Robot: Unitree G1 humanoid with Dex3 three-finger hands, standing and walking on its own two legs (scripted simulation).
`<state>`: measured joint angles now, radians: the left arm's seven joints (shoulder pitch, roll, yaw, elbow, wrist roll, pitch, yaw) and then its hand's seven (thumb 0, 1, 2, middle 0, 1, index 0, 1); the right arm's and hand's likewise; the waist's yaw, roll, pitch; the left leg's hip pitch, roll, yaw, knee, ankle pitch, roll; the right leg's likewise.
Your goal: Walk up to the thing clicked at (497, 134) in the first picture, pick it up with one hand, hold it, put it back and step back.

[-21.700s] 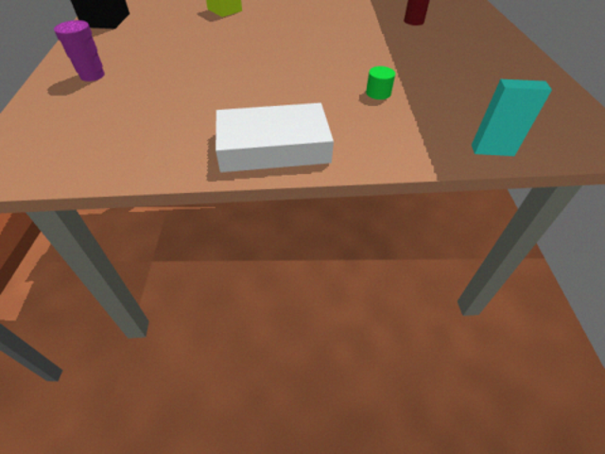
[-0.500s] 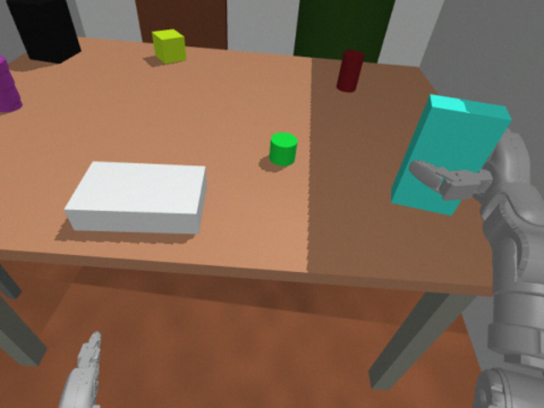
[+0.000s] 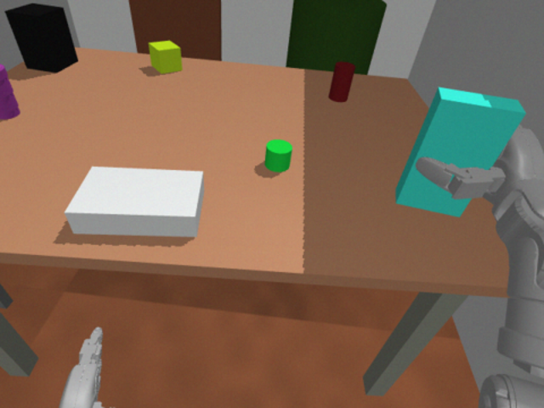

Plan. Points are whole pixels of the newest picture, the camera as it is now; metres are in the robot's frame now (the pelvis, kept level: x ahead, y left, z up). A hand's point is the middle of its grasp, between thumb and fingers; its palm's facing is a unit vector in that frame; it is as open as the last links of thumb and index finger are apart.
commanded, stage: lift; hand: right
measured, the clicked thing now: (449, 157) +0.34 -0.19 +0.26
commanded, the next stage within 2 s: hold in 0.12 s
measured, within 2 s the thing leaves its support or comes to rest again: neither
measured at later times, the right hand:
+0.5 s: hand (466, 153) +0.33 -0.19 +0.28, palm faces +0.06 +1.00 -0.03, open 8.1 cm
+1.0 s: hand (474, 146) +0.32 -0.19 +0.30, palm faces +0.08 +1.00 -0.03, open 8.1 cm
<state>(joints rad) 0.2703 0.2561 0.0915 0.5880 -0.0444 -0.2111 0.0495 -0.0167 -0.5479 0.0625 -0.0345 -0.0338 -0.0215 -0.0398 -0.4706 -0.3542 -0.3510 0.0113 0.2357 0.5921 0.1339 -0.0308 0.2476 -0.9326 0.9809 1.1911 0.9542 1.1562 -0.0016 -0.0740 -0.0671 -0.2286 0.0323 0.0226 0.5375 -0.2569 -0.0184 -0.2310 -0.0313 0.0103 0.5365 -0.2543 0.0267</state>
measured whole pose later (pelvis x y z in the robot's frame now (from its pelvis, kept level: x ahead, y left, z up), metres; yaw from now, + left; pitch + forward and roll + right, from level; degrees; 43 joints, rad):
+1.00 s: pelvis +0.00 +0.00 +0.00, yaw -1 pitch -4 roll +0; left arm 0.25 0.25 0.09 0.65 -0.05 -0.25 0.03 -0.02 -0.55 0.06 -0.04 -0.04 -0.03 -0.04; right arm -0.50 -0.37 -0.37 -0.14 0.27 0.80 0.13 -0.03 0.26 -0.94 0.98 1.19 0.96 1.15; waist -0.01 -0.09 -0.09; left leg -0.22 0.04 0.03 0.54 -0.26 -0.02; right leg -0.23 -0.02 0.02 0.55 -0.26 0.02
